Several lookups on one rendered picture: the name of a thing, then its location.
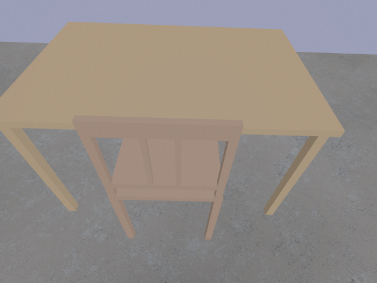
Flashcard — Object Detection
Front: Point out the chair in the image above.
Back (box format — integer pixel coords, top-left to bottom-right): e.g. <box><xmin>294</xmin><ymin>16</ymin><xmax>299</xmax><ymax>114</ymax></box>
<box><xmin>72</xmin><ymin>116</ymin><xmax>243</xmax><ymax>240</ymax></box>

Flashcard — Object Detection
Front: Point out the table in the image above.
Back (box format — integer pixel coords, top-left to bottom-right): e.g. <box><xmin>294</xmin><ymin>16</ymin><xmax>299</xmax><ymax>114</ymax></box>
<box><xmin>0</xmin><ymin>22</ymin><xmax>345</xmax><ymax>215</ymax></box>

